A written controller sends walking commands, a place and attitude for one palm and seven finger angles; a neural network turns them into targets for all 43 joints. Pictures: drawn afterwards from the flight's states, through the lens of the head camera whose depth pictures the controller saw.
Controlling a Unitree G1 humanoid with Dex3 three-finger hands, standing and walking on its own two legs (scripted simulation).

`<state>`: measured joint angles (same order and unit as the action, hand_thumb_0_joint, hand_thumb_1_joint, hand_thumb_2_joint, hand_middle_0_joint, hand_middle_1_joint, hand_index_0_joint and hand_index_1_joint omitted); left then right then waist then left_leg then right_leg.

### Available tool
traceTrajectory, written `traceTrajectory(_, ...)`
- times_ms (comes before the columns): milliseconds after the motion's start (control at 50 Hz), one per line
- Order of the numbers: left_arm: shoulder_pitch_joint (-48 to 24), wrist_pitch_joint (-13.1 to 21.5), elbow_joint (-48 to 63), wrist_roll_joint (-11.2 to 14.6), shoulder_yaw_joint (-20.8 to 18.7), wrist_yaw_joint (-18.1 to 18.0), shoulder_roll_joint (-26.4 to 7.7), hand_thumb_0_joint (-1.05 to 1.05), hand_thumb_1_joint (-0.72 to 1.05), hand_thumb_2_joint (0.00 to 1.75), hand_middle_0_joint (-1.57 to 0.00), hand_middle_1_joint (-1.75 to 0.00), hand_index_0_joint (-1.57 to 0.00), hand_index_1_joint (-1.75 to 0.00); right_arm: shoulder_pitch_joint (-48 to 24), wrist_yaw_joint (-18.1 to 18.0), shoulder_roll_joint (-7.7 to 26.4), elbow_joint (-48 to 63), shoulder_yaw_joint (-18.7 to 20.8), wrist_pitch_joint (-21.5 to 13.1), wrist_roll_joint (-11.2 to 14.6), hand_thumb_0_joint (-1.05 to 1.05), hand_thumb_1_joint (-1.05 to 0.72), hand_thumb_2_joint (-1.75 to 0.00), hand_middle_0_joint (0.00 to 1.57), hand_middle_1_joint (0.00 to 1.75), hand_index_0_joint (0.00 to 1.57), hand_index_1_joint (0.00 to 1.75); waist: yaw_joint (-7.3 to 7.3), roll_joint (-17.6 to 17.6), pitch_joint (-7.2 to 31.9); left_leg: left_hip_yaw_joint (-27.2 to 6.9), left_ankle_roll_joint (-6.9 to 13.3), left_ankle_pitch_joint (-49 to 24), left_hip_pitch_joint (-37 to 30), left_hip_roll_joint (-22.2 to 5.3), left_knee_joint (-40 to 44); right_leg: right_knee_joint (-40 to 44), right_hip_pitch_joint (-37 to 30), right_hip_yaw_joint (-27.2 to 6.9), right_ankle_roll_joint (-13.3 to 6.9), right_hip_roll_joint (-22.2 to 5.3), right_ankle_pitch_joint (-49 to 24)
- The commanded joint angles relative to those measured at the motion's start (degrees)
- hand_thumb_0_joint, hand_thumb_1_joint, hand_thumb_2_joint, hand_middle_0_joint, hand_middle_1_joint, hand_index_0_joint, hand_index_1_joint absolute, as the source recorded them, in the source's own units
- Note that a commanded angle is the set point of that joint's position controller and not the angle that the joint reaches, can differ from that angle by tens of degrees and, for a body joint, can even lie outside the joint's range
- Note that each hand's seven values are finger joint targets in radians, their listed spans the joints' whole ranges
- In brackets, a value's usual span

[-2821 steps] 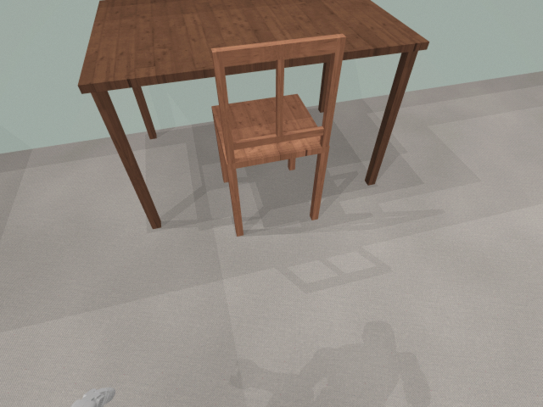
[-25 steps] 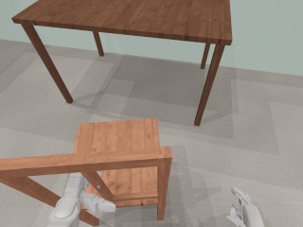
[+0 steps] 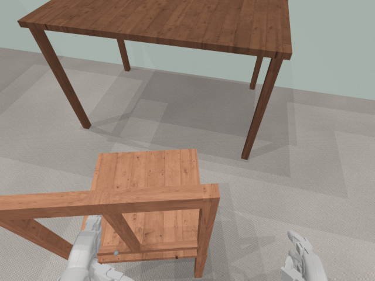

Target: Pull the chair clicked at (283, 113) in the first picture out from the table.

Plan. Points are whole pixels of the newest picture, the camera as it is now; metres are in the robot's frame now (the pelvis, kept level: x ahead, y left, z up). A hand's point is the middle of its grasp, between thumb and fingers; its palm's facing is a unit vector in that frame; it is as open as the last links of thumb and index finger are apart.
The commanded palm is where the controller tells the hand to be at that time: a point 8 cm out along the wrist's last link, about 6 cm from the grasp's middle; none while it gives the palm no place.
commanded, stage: draw the fingers out of the gap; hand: left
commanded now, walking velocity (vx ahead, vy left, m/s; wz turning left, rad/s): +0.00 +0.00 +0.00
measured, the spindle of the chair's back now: (124, 231) +0.24 +0.15 -0.06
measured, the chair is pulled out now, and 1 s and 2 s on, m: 0.62 0.62 0.62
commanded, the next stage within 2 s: draw the hand back to the body in 0.54 s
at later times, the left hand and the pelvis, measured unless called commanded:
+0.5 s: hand out of the picture +0.12 +0.15 -0.03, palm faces +0.05 -0.98 -0.17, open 17.4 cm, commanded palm +0.09 +0.20 +0.00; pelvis -0.01 +0.00 -0.01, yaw +1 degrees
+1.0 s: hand out of the picture +0.13 +0.16 +0.05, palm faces +0.03 -0.99 -0.09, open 17.5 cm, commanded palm +0.08 +0.22 +0.07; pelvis -0.02 -0.01 -0.03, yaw +0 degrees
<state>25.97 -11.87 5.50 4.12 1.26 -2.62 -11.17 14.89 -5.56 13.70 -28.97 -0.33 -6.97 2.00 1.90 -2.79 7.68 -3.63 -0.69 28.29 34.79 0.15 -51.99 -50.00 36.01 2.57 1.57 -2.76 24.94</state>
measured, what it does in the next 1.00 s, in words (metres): stands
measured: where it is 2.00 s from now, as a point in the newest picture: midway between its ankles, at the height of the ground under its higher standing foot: outside the picture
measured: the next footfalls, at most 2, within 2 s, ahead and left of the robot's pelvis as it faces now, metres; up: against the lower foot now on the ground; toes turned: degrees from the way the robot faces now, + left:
none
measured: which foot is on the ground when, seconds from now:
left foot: down 0.00-1.00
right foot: down 0.00-1.00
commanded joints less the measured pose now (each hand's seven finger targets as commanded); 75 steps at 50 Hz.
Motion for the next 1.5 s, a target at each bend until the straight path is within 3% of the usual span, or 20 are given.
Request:
traceTrajectory(0,1.87,3.03,13.13,-0.32,-2.85,-0.76,-5.04,0.00,-0.55,0.20,0.00,0.00,0.00,0.00,-4.01,-1.20,6.79,9.46,2.67,-3.28,0.13,0.00,-0.90,-0.90,0.20,0.30,0.20,0.30,-0.02,3.47,8.23,1.77,1.43,-19.75,-2.46,-0.26,6.20,5.40,-7.52,2.93,-2.08,0.40,-17.51)
traceTrajectory(20,2.95,3.00,12.66,-0.36,-3.04,-0.73,-4.87,0.00,-0.55,0.20,0.00,0.00,0.00,0.00,-4.01,-1.40,6.62,9.50,2.67,-3.19,0.16,0.00,-0.90,-0.90,0.20,0.30,0.20,0.30,0.02,5.48,7.71,1.83,1.54,-18.43,-1.52,-0.19,6.07,5.42,-7.16,3.04,-1.93,0.54,-16.38)
traceTrajectory(60,3.03,3.58,14.04,-0.54,-4.39,-0.59,-6.67,0.00,-0.55,0.20,0.00,0.00,0.00,0.00,-4.11,-1.66,6.70,9.36,2.83,-3.19,0.14,0.00,-0.90,-0.90,0.20,0.30,0.20,0.30,-0.32,3.49,7.56,1.80,1.56,-17.31,-0.92,-0.02,5.94,5.45,-6.80,2.65,-2.21,0.60,-14.89)
traceTrajectory(200,8.71,4.92,19.85,-0.92,0.12,-0.34,-3.78,0.00,-0.55,0.20,0.00,0.00,0.00,0.00,-4.68,-1.80,5.91,10.40,2.42,-4.33,0.31,0.00,-0.90,-0.90,0.20,0.30,0.20,0.30,-0.21,-0.70,7.43,0.84,1.20,-16.68,-1.93,-0.09,5.56,4.29,-4.16,3.37,-2.45,0.54,-11.37)
traceTrajectory(260,11.02,4.25,18.87,-0.95,-0.12,-0.40,-3.89,0.00,-0.55,0.20,0.00,0.00,0.00,0.00,-4.86,-1.94,5.81,10.47,2.60,-4.31,0.28,0.00,-0.90,-0.90,0.20,0.30,0.20,0.30,-0.26,2.44,6.55,0.52,1.34,-15.12,-0.05,-0.06,5.37,4.37,-4.17,3.49,-2.44,0.81,-10.34)
traceTrajectory(420,15.85,3.47,21.88,-2.26,-0.85,-1.47,-4.94,0.00,-0.55,0.20,0.00,0.00,0.00,0.00,-5.66,-2.25,5.14,12.42,2.62,-3.20,0.36,0.00,-0.90,-0.90,0.20,0.30,0.20,0.30,-1.12,3.82,5.20,0.77,1.60,-10.05,2.62,0.19,4.83,4.19,-2.56,3.11,-2.32,0.92,-5.05)
traceTrajectory(500,18.43,4.13,24.31,-2.24,0.06,-1.37,-4.45,0.00,-0.55,0.20,0.00,0.00,0.00,0.00,-5.65,-2.33,4.69,12.89,2.64,-3.11,0.54,0.00,-0.90,-0.90,0.20,0.30,0.20,0.30,-1.27,0.68,5.41,1.02,1.61,-10.55,2.66,0.28,4.14,3.74,-2.21,2.91,-2.51,0.88,-5.29)
traceTrajectory(640,24.81,5.00,25.36,-2.06,1.38,0.38,-3.29,0.00,-0.55,0.20,0.00,0.00,0.00,0.00,-5.76,-2.52,4.40,13.10,3.35,-3.41,0.65,0.00,-0.90,-0.90,0.20,0.30,0.20,0.30,-1.22,2.82,5.36,1.03,1.88,-11.20,3.97,0.36,2.72,3.27,-1.84,2.87,-2.33,0.96,-6.88)
traceTrajectory(660,20.10,12.21,31.96,3.83,0.78,1.66,0.01,0.00,-0.55,0.20,0.00,0.00,0.00,0.00,-5.41,-2.56,4.16,12.45,3.45,-4.81,0.53,0.00,-0.90,-0.90,0.20,0.30,0.20,0.30,-0.43,4.95,3.59,0.88,1.64,-12.33,5.31,0.80,0.53,2.28,0.43,3.88,-2.34,1.57,-9.01)
traceTrajectory(680,21.20,15.68,29.44,3.46,-2.84,2.19,-4.24,0.00,-0.55,0.20,0.00,0.00,0.00,0.00,-5.05,-2.53,4.27,10.59,4.02,-5.52,0.54,0.00,-0.90,-0.90,0.20,0.30,0.20,0.30,-1.33,3.71,6.13,1.29,1.57,-12.36,5.03,0.75,-0.40,1.38,0.36,3.31,-2.43,1.62,-8.86)
traceTrajectory(780,21.25,24.77,31.45,5.75,-7.21,4.58,-6.44,0.00,-0.55,0.20,0.00,0.00,0.00,0.00,-4.96,-1.96,3.32,9.02,4.46,-6.69,1.34,0.00,-0.90,-0.90,0.20,0.30,0.20,0.30,-2.01,-1.21,7.53,1.38,1.12,-14.14,3.98,0.81,-0.78,-0.02,0.31,2.94,-2.77,1.48,-8.84)
traceTrajectory(920,21.60,34.94,25.94,10.17,-9.21,13.53,-6.71,0.00,-0.55,0.20,0.00,0.00,0.00,0.00,-8.65,0.51,3.26,7.72,5.03,-7.16,2.21,0.00,-0.90,-0.90,0.20,0.30,0.20,0.30,-2.01,3.33,7.79,1.13,0.90,-13.45,6.90,0.07,-2.42,-0.58,-0.65,1.41,-2.27,1.00,-10.32)
traceTrajectory(1000,20.34,32.86,30.65,12.58,-15.93,14.72,-11.92,0.00,-0.55,0.20,0.00,0.00,0.00,0.00,-9.62,-0.31,3.11,9.39,4.95,-7.15,3.07,0.00,-0.90,-0.90,0.20,0.30,0.20,0.30,-3.21,1.08,10.84,1.33,1.26,-12.09,4.17,0.28,-0.33,1.86,-5.60,-0.15,-2.40,0.51,-7.99)
traceTrajectory(1140,15.83,31.57,33.82,16.27,-20.66,12.51,-13.28,0.00,-0.37,0.29,-0.02,-0.04,-0.02,-0.04,-9.45,-1.73,2.76,7.13,3.59,-8.94,3.64,0.00,-0.90,-0.90,0.20,0.30,0.20,0.30,-3.15,0.19,7.03,0.33,0.99,-12.37,-0.04,-0.18,3.42,5.65,-7.38,1.42,-2.35,1.22,-7.72)
traceTrajectory(1160,18.33,23.17,32.80,2.77,-24.99,2.87,-26.73,0.00,-0.33,0.31,-0.03,-0.05,-0.03,-0.05,-9.25,-2.98,2.46,6.75,2.85,-6.89,1.69,0.00,-0.90,-0.90,0.20,0.30,0.20,0.30,-7.65,-2.41,9.54,0.53,0.93,-12.39,-3.20,-2.38,6.72,8.67,-12.41,-1.13,-4.21,-0.33,-6.65)
traceTrajectory(1180,18.55,19.46,39.84,1.85,-18.73,-0.56,-18.25,0.00,-0.30,0.32,-0.04,-0.05,-0.04,-0.05,-8.91,-3.31,1.45,8.97,1.48,-6.57,1.44,0.00,-0.90,-0.90,0.20,0.30,0.20,0.30,-5.29,-5.54,6.85,1.15,1.04,-12.63,-5.05,-1.91,8.15,9.70,-12.93,0.05,-3.77,-1.05,-8.13)
traceTrajectory(1220,17.97,15.70,40.18,0.50,-17.77,-4.32,-16.92,0.00,-0.22,0.36,-0.04,-0.07,-0.04,-0.07,-8.66,-3.59,1.45,7.78,1.21,-6.03,1.16,0.00,-0.90,-0.90,0.20,0.30,0.20,0.30,-4.84,-6.61,3.90,1.02,0.80,-13.47,-6.09,-2.43,9.55,10.47,-14.08,1.09,-3.86,-0.92,-9.16)
traceTrajectory(1320,13.03,12.64,38.38,-0.88,-22.18,-8.18,-21.32,0.00,-0.04,0.44,-0.07,-0.10,-0.07,-0.10,-9.81,-4.24,2.26,5.64,0.18,-5.10,0.57,0.00,-0.90,-0.90,0.20,0.30,0.20,0.30,-5.07,-3.95,-0.47,0.75,0.71,-14.01,-10.92,-2.78,13.71,15.36,-17.16,1.79,-4.06,-0.27,-10.03)
traceTrajectory(1380,9.59,12.41,38.91,-1.13,-23.83,-8.97,-22.97,0.00,0.07,0.50,-0.08,-0.13,-0.08,-0.13,-10.18,-4.18,2.64,4.63,-0.38,-6.06,0.36,0.00,-0.90,-0.90,0.20,0.30,0.20,0.30,-5.28,-7.30,-1.20,0.93,0.61,-14.51,-14.07,-2.53,16.23,17.31,-19.36,1.54,-4.19,-0.45,-10.66)
traceTrajectory(1480,5.97,12.83,41.49,-1.18,-26.50,-9.61,-25.41,0.00,0.25,0.58,-0.11,-0.16,-0.11,-0.16,-10.85,-3.68,3.22,2.69,-0.55,-8.06,-0.08,0.00,-0.90,-0.90,0.20,0.30,0.20,0.30,-5.79,-8.47,0.11,1.03,0.50,-18.90,-18.41,-2.41,18.99,18.78,-23.49,1.24,-4.22,-0.61,-15.72)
